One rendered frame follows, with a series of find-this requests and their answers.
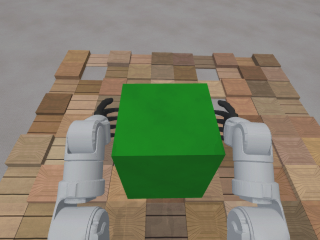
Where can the right robot forearm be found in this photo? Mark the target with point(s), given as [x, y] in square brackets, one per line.
[252, 152]

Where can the carton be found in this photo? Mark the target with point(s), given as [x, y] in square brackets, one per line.
[167, 142]

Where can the left robot forearm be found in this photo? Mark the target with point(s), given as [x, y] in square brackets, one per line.
[83, 167]

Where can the left robot upper arm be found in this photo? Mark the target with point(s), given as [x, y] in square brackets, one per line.
[80, 223]

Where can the right robot upper arm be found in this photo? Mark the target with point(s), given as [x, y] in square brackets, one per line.
[255, 223]

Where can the robot left hand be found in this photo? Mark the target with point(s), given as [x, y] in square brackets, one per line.
[100, 110]

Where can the robot right hand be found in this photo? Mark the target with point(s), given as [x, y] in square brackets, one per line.
[231, 113]

